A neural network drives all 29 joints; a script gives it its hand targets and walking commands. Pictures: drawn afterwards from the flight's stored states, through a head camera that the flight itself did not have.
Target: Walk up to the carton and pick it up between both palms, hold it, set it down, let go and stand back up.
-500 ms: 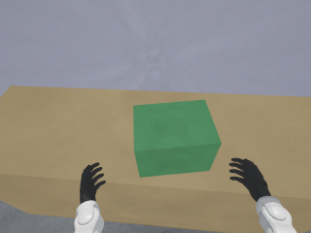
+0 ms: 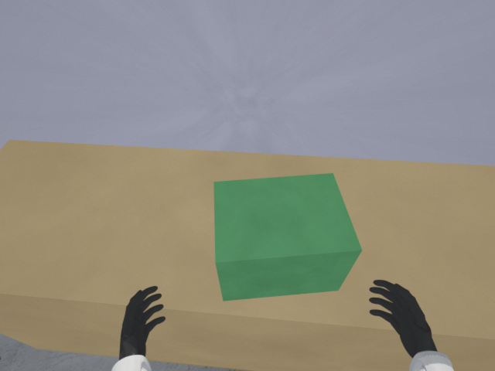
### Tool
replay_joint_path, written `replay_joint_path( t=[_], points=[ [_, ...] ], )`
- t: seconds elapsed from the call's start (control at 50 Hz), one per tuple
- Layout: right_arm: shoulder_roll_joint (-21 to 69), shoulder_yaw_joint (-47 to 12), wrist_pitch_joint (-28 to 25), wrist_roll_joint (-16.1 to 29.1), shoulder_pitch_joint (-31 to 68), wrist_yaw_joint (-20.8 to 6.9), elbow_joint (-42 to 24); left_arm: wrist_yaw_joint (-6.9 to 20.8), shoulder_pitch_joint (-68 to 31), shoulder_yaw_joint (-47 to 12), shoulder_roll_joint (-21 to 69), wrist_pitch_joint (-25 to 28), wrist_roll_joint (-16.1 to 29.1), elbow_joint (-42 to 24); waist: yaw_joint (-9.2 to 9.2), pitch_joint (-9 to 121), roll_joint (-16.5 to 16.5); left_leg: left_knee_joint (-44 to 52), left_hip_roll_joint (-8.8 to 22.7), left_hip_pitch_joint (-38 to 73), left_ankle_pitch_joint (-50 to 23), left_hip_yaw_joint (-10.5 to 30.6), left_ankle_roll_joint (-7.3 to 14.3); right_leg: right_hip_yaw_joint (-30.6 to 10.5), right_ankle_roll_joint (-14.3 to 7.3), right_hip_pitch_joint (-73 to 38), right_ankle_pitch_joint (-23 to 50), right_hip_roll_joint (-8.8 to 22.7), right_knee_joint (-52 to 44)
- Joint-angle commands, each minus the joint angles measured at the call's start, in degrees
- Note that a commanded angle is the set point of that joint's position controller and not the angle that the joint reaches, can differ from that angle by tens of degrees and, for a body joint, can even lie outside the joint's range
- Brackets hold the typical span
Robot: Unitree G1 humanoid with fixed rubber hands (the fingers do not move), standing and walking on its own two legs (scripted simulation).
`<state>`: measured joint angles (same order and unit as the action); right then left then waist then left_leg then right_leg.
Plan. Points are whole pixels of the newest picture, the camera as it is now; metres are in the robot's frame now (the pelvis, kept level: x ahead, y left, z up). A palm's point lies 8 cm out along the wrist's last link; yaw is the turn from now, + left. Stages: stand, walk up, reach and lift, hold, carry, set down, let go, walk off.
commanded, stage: set down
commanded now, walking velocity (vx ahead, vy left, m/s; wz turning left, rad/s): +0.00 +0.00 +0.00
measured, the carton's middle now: (277, 237) +0.38 -0.01 -0.05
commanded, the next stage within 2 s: let go in 1.06 s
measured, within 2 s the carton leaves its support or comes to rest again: neither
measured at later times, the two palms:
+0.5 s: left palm (132, 362) +0.14 +0.22 -0.06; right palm (415, 369) +0.16 -0.22 -0.07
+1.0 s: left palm (133, 365) +0.13 +0.22 -0.07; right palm (408, 367) +0.16 -0.22 -0.07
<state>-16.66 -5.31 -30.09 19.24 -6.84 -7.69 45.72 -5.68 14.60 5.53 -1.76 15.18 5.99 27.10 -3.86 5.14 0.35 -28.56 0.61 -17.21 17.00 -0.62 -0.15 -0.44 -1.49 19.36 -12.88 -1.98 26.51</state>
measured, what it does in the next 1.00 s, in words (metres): stands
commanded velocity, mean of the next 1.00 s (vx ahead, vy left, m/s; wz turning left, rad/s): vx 0.00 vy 0.00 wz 0.00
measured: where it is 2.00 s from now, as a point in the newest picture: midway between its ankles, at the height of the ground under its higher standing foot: outside the picture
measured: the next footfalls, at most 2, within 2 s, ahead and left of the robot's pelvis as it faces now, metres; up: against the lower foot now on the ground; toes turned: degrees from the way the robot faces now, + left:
none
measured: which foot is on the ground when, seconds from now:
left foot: down 0.00-1.00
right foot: down 0.00-1.00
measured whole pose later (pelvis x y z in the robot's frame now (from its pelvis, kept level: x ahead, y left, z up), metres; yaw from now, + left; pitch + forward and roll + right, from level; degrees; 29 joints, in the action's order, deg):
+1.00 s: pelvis -0.01 +0.00 +0.00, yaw +0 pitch +1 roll -1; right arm -13.9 -4.9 -16.8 10.0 -11.2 -0.9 41.3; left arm -1.4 14.0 4.9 -5.1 -3.6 5.1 26.4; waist -3.9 1.2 0.4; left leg -28.6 0.6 -12.3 17.3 -0.6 0.1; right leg -0.5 -1.4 14.5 -13.1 -2.0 26.5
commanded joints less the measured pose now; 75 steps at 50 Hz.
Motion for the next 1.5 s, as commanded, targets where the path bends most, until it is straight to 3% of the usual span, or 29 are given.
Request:
replay_joint_path(
  t=[0.0,0.04,0.12,0.14,0.16,0.2,0.26,0.28,0.34,0.36,0.38,0.42,0.46,0.5,0.58,0.62,0.64,0.66,0.68,0.7,0.72,0.82,0.86,0.96,1.04,1.08,1.18,1.28,1.48],
  points=[
    [-6.15,2.08,-3.61,-3.02,0.25,1.65,-6.74,0.33,-0.74,-7.71,-8.96,3.27,-2.48,-16.66,3.86,3.80,1.88,3.18,0.48,14.58,-28.79,0.39,-3.50,0.80,-1.78,-8.20,16.50,-2.01,-6.19],
    [-5.23,1.26,-1.45,-5.82,0.93,2.73,-4.00,1.82,-2.15,-6.91,-10.55,-0.16,-3.00,-7.42,4.36,-1.29,2.53,4.20,-0.11,13.90,-23.30,-0.89,-3.28,0.62,-1.22,-8.47,13.67,-1.30,-7.38],
    [-4.94,2.42,-1.82,-4.22,-0.91,2.69,-11.48,0.56,-1.72,-7.29,-12.35,1.97,-0.76,-17.35,2.68,3.93,3.34,4.18,-0.26,12.40,-23.34,-0.64,-2.55,0.19,-1.25,-10.63,14.07,-1.48,-6.10],
    [-6.37,4.44,-0.67,-6.37,2.25,3.02,-7.34,1.07,-3.57,-8.37,-11.30,0.10,-1.18,-11.43,5.21,0.28,3.34,5.22,-0.19,10.83,-17.85,-0.67,-2.52,0.31,-1.34,-9.10,10.18,-1.36,-6.51],
    [-6.69,4.80,-1.40,-5.60,1.84,2.85,-13.84,0.00,-3.13,-8.06,-11.99,1.06,-0.76,-17.01,2.94,1.95,1.95,5.55,0.25,10.31,-19.25,-0.74,-2.62,0.77,-0.97,-10.81,10.96,-1.66,-5.23],
    [-8.99,4.67,1.21,-6.42,4.50,2.09,-5.94,-0.12,-4.14,-9.34,-10.43,-2.51,-2.39,-10.25,3.38,-0.62,0.86,6.67,0.37,10.51,-17.36,0.33,-2.88,1.91,-1.84,-9.77,8.49,-2.28,-6.27],
    [-4.33,5.42,1.44,-6.92,2.43,3.15,-12.66,0.00,-4.79,-8.27,-14.04,-1.31,-0.60,-16.52,2.57,1.92,2.61,5.88,0.07,8.91,-14.95,-1.18,-2.09,0.56,-1.23,-11.60,8.45,-0.71,-6.65],
    [-5.69,6.61,3.97,-9.07,3.94,4.00,-5.94,1.18,-4.71,-8.79,-13.17,-4.25,-1.73,-7.69,5.29,-3.34,3.95,6.65,0.32,9.00,-9.83,-0.24,-1.66,0.98,-0.96,-8.80,5.48,-0.43,-6.37],
    [-3.75,5.65,6.87,-12.63,2.54,5.84,-7.98,2.72,-5.52,-7.66,-16.04,-8.40,-2.03,-4.33,4.17,-3.89,5.98,7.49,-0.41,7.34,-6.25,-1.24,-1.00,-1.53,-0.32,-13.31,2.33,1.12,-7.94],
    [-5.18,5.55,6.13,-11.40,3.41,4.88,-11.87,1.39,-6.49,-7.60,-14.87,-7.40,-1.61,-11.40,1.50,-0.89,3.28,8.29,-0.10,7.99,-9.98,-1.17,-1.38,-0.57,-0.81,-13.86,4.31,-0.06,-7.21],
    [-4.79,7.55,5.66,-10.90,3.34,5.22,-14.56,1.38,-6.87,-8.58,-14.70,-6.48,0.17,-15.09,3.81,-0.41,4.20,7.46,-0.07,6.96,-7.34,-0.12,-1.06,-0.87,-0.60,-13.08,3.91,0.36,-7.15],
    [-5.41,7.42,8.31,-12.74,4.64,5.88,-10.71,1.91,-7.21,-8.81,-14.74,-9.87,-1.54,-8.54,2.62,-4.18,4.53,8.04,0.29,6.11,-6.64,-0.62,-1.30,-1.60,-0.80,-13.08,1.89,0.81,-7.65],
    [-6.30,9.44,6.70,-11.18,5.16,5.31,-20.07,0.52,-8.31,-8.56,-14.41,-8.49,-0.46,-17.57,2.05,2.02,4.09,8.05,0.69,7.09,-9.74,-0.24,-1.29,-0.29,-0.83,-14.99,5.84,-0.46,-6.75],
    [-5.09,7.41,9.67,-11.51,4.48,5.04,-10.24,0.91,-7.79,-10.49,-13.29,-11.06,-1.49,-8.91,3.02,-5.02,1.05,9.56,1.06,5.74,-5.96,0.96,-1.83,0.11,-2.07,-11.94,3.43,-0.46,-7.50],
    [-4.39,9.77,9.62,-12.22,2.90,6.42,-17.70,1.94,-8.13,-9.27,-15.41,-10.51,-0.42,-14.63,4.05,-1.48,4.04,9.13,0.78,6.54,-7.53,0.09,-0.80,0.07,-1.11,-15.27,7.15,-0.38,-6.57],
    [-4.38,9.15,11.81,-13.79,3.62,6.24,-9.73,1.92,-7.16,-8.64,-14.03,-13.67,-3.62,-7.35,3.67,-5.14,0.42,9.48,0.95,7.65,-7.86,-0.07,-1.80,0.49,-2.07,-14.60,5.54,-0.80,-7.44],
    [-3.68,9.14,10.57,-12.70,2.72,6.35,-14.62,1.72,-7.41,-8.54,-14.94,-12.24,-2.05,-13.46,3.71,-2.48,1.26,8.81,1.34,7.73,-8.79,0.45,-1.43,0.46,-2.03,-15.86,6.77,-0.97,-6.66],
    [-3.21,7.59,13.25,-15.41,1.93,7.22,-6.03,3.61,-6.28,-8.68,-14.51,-15.77,-3.59,-2.23,4.55,-6.97,2.60,9.26,0.23,6.94,-7.74,-0.59,-1.54,-0.72,-1.61,-15.92,7.40,-0.11,-8.49],
    [-3.61,9.05,11.33,-13.68,1.28,7.17,-15.19,2.91,-6.93,-7.59,-15.78,-13.59,-2.66,-13.52,3.46,-2.59,1.44,8.33,0.34,8.30,-11.68,-1.10,-1.75,0.43,-1.51,-16.70,9.96,-0.84,-7.04],
    [-3.85,8.55,12.41,-15.11,0.61,7.77,-11.08,3.89,-5.60,-8.34,-14.75,-15.24,-3.09,-6.71,5.30,-4.82,3.01,8.45,0.25,8.19,-10.18,-0.35,-1.64,-0.19,-1.13,-15.96,9.07,-0.54,-7.56],
    [-2.33,8.66,10.69,-13.44,1.29,7.49,-18.18,2.83,-7.15,-6.58,-17.16,-12.99,-2.32,-17.38,3.56,-1.97,1.39,7.45,0.08,8.12,-11.46,-0.98,-1.43,0.28,-0.84,-16.72,10.43,-0.65,-7.36],
    [-2.75,8.01,11.93,-14.36,-1.43,7.90,-9.64,4.19,-4.17,-6.81,-15.49,-15.57,-4.43,-7.39,4.31,-4.83,0.44,7.77,-0.07,9.04,-13.82,-1.25,-1.56,0.53,-1.36,-16.73,12.13,-0.98,-7.85],
    [-1.77,8.68,10.70,-13.98,-1.91,8.00,-12.73,3.88,-5.57,-6.30,-16.71,-14.35,-3.85,-13.95,4.77,-1.70,0.77,6.14,0.20,9.40,-14.12,-1.14,-1.63,0.91,-1.57,-17.06,12.01,-1.25,-6.74],
    [0.65,8.10,13.16,-16.33,-1.92,8.89,-6.59,5.77,-4.55,-6.15,-16.50,-17.22,-3.96,-6.88,6.03,-6.54,3.12,7.43,0.12,7.65,-9.93,-2.04,-1.02,0.29,-1.21,-15.88,9.51,-0.38,-7.97],
    [-1.01,9.96,13.10,-15.02,-0.50,7.70,-7.06,4.30,-5.33,-6.08,-16.68,-17.85,-5.09,-12.51,4.59,-4.53,-0.91,6.92,0.63,8.68,-12.10,-0.61,-1.75,1.68,-2.10,-15.95,9.58,-1.18,-6.57],
    [-1.05,9.35,14.64,-16.94,-1.18,8.81,-4.58,5.72,-4.83,-6.26,-16.96,-20.20,-5.40,-5.35,4.96,-7.15,0.61,8.02,0.28,7.21,-8.11,-1.76,-0.77,0.80,-1.57,-17.03,8.23,-0.51,-7.66],
    [-1.17,11.61,14.52,-17.01,0.85,7.46,-8.89,4.11,-7.13,-6.87,-16.08,-20.18,-5.28,-13.55,4.72,-5.86,-1.67,8.89,1.31,6.30,-6.33,-1.23,-1.35,1.63,-1.83,-16.02,6.30,-0.71,-6.33],
    [0.06,10.29,16.35,-18.57,-0.27,8.91,-4.92,5.70,-6.45,-7.16,-16.69,-22.46,-5.44,-4.89,5.75,-10.11,0.09,9.44,1.39,5.85,-3.66,-1.67,-0.52,1.40,-2.18,-15.77,4.55,-0.48,-6.48],
    [-1.37,11.86,16.50,-19.41,0.98,8.82,-6.83,5.84,-7.01,-5.83,-17.99,-23.10,-5.47,-8.27,4.72,-8.62,-0.95,9.29,1.10,6.38,-4.73,-1.68,-0.87,2.02,-1.81,-16.20,5.87,0.11,-5.78]
  ],
)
